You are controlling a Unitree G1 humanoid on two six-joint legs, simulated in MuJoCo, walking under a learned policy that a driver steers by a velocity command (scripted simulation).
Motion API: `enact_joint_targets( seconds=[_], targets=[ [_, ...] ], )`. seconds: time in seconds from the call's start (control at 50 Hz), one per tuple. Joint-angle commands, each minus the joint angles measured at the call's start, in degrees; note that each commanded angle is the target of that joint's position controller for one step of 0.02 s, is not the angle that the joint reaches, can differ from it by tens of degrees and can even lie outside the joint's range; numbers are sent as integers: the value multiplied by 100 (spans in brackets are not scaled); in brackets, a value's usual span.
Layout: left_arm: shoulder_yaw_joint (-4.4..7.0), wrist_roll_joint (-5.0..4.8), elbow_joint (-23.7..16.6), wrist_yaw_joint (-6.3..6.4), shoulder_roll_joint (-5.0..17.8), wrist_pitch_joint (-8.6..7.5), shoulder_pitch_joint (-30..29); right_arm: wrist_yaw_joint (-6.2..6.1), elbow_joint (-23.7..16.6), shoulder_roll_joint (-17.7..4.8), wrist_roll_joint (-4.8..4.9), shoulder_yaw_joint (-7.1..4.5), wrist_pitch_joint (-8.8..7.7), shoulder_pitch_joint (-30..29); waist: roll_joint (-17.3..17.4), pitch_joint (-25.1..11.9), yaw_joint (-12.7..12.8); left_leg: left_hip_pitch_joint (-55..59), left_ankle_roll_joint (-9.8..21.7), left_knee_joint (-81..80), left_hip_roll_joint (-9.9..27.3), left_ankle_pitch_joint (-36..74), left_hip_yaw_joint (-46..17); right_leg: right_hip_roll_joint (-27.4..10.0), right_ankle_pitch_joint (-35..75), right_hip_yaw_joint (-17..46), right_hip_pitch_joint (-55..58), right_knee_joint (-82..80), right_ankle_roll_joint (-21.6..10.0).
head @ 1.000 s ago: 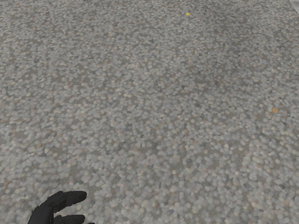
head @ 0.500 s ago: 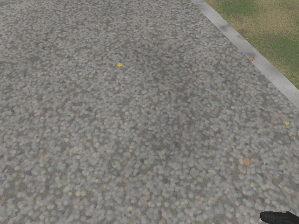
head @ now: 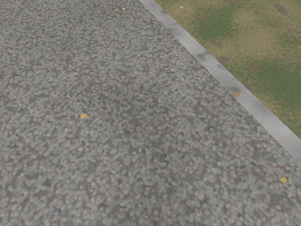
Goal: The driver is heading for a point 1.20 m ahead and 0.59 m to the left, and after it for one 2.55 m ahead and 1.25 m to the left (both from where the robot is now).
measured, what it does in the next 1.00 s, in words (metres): walks ahead, turning left: left foot, then right foot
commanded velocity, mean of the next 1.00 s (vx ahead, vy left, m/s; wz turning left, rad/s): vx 1.00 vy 0.00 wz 0.88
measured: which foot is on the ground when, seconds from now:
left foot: up 0.00-0.32, down 0.34-0.80, up 0.82-1.00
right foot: down 0.00-0.32, up 0.34-0.78, down 0.80-1.00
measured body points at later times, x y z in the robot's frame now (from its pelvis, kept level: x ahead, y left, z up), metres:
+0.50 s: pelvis +0.42 +0.09 -0.01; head +0.43 +0.11 +0.44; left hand +0.54 +0.39 -0.06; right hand +0.54 -0.16 -0.12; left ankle +0.45 +0.13 -0.72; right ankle +0.42 -0.12 -0.61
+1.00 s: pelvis +0.82 +0.25 +0.01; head +0.82 +0.27 +0.46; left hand +0.61 +0.47 -0.10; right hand +1.14 +0.24 -0.06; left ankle +0.72 +0.32 -0.62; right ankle +0.91 +0.16 -0.72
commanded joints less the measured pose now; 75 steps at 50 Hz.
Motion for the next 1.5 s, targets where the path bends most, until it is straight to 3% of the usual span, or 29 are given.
enact_joint_targets(
  seconds=[0.02,0.1,0.22,0.28,0.32,0.34,0.36,0.38,0.4,0.44,0.5,0.58,0.72,0.76,0.8,0.82,0.84,0.86,0.9,0.98,1.18,1.24,1.28,1.3,1.32,1.34,1.38,1.44,1.5],
  targets=[
    [202,65,129,8,257,-125,463,51,-558,-139,28,-123,139,-17,-885,-403,125,-1816,64,307,644,572,-259,-1544,-370,1924,1651,-2323,-847],
    [274,5,323,104,389,-165,44,82,-813,-34,-63,-140,451,-529,-557,447,-132,-2274,-29,-235,767,1008,-186,-1404,758,362,1048,-2823,-670],
    [397,0,393,301,1025,-118,280,388,-1217,-302,-128,-137,342,-1611,32,819,49,-2098,228,-2407,385,2757,755,-1099,1604,-1043,1751,-3073,-442],
    [507,-73,349,310,1561,53,317,457,-1305,-683,-24,-297,327,-1379,-382,312,-243,-1029,491,-2783,-338,2221,1600,-1170,5680,-1234,2643,-2034,-318],
    [578,-192,228,281,1823,195,20,392,-1080,-1233,59,-572,479,106,-948,-450,-1120,738,794,-2561,-729,1096,1700,-1336,7655,-1111,2499,81,-379],
    [534,-227,172,247,1686,164,-249,298,-719,-1667,43,-821,550,1426,-770,-990,-1742,2654,1047,-3065,-787,1190,1260,-1137,6938,-920,1520,1948,-288],
    [246,-173,144,188,657,27,-393,233,-459,-1708,34,-795,591,1438,865,-140,-1419,2785,1234,-3597,-486,1026,109,65,327,-637,-36,4712,-21],
    [15,-222,-403,145,-90,-276,415,316,-843,-1706,-183,-622,420,655,2477,-840,-49,3786,2332,-4690,271,234,-3130,913,-2211,611,-2117,6292,53],
    [34,-270,-623,121,532,-509,15,383,-1100,-1215,-243,-520,243,481,1463,-1332,-306,3855,2326,-6004,847,-1474,-4673,657,-1618,1475,-2567,5954,-256],
    [120,-308,-665,195,758,-539,-644,451,-1103,-928,-256,-467,-22,238,-670,-430,29,2286,1768,-6370,741,-1852,-4385,208,-740,1462,-2186,4729,-436],
    [191,-62,-535,250,768,-264,-342,291,-1349,-869,-223,-423,-96,-480,-643,-78,477,698,1692,-6228,100,-549,-3057,-132,-393,1575,-1265,3573,-67],
    [102,43,-927,299,418,-162,-1548,-13,-1209,-601,-86,-341,-15,-85,-390,366,-20,31,1482,-6302,-439,817,-1897,-41,722,1111,-1055,1355,376],
    [319,-284,-1285,147,629,-308,-2188,-112,-916,-618,4,-437,144,138,487,99,-405,666,899,-5542,-450,733,-2194,416,1866,1170,87,-950,450],
    [507,-352,-1175,173,987,-375,-1556,-134,-943,-698,-45,-502,187,-40,666,-245,29,1258,740,-4754,-345,2267,-2285,419,1373,1091,636,-993,270],
    [640,-343,-737,300,1310,-283,1082,11,-1284,-410,-382,-340,203,-629,578,-2075,1368,108,396,-1754,-600,2567,-1727,-501,235,1670,3952,-45,-86],
    [660,-16,-559,192,1792,-295,1420,59,-1493,424,-50,-104,170,774,-2625,-3130,450,-1959,122,346,-1379,-1628,-1213,-2166,-2223,5373,5874,-1359,-1188],
    [580,-14,-640,106,1277,-268,1126,-24,-1406,-123,243,-72,215,554,-2799,-2543,616,-2873,120,1007,-650,-1021,-810,-2270,-4147,6314,5446,-1978,-1173],
    [491,-85,-700,166,799,-191,800,-36,-1466,-612,77,-167,242,-290,-1852,-1537,871,-3072,104,1055,-479,-477,-496,-1917,-3561,5186,4547,-2066,-926],
    [446,11,-382,185,802,-82,695,13,-1673,-630,-257,-209,215,-1175,-256,-507,756,-2587,135,487,-125,-19,-257,-1382,-1312,3459,2903,-2083,-700],
    [261,-97,114,70,373,-176,634,112,-1726,-121,-10,-103,293,-1031,-574,4,209,-2329,238,-135,212,-45,-354,-1106,-504,2340,1780,-2483,-836],
    [192,-255,907,160,955,-95,1820,450,-2336,-122,-191,45,-58,-3167,-202,872,563,-1912,184,-3447,-126,2311,619,-1097,2007,693,1938,-3402,-864],
    [201,-175,1021,228,1394,24,1867,428,-2382,-597,-157,-187,-108,-2693,-980,164,22,-577,310,-3913,-666,1440,813,-1303,5548,643,2661,-2241,-776],
    [177,-87,1034,284,1533,99,1531,224,-1879,-1134,-108,-491,14,-407,-1352,-1028,-1360,2544,470,-3983,-509,1339,547,-1055,5858,504,1367,418,-482],
    [-23,136,776,283,741,42,1710,49,-1564,-1711,-180,-609,95,681,-77,-2124,-1288,4623,469,-3583,1012,634,-1318,-446,1617,714,-267,2694,-329],
    [-193,-266,691,237,91,-107,2505,147,-1544,-1696,-406,-527,-10,650,1562,-3581,-674,5388,1155,-5077,1978,-1914,-4147,185,-1231,1514,-1291,4340,-327],
    [4,-530,598,265,704,-152,1667,197,-1419,-1079,-394,-417,-45,530,989,-2543,-844,4593,935,-5919,1719,-2518,-4142,-36,-1007,1608,-1952,4773,-362],
    [20,-462,331,309,570,-70,805,215,-1161,-650,-343,-302,-131,-113,97,-765,-474,2724,776,-5983,1496,-879,-2341,-501,-316,1287,-2270,4534,-291],
    [82,-394,452,197,276,294,1194,236,-938,-87,-409,-236,-223,-865,444,-280,237,1182,623,-6345,1109,288,-647,-966,58,1310,-1404,4066,-229],
    [83,-325,272,178,212,521,731,174,-810,-216,-359,-286,-251,-1155,209,373,373,725,443,-6687,1008,1229,528,-1060,388,1213,-1850,3736,-129]
  ],
)
Velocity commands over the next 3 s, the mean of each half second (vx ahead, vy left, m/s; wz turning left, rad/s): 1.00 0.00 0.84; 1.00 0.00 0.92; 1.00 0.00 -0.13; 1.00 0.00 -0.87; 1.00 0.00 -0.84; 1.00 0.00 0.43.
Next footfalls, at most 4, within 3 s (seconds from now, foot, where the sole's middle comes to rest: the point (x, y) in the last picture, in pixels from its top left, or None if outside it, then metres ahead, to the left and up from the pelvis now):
0.34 left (126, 224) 0.49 0.14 -0.76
0.80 right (118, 138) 0.94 0.19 -0.76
1.28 left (19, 137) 0.96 0.72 -0.76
1.76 right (14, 79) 1.41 0.87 -0.76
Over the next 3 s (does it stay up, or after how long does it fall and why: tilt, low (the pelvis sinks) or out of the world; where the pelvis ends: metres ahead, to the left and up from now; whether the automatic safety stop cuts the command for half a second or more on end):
stays up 2.23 1.03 0.00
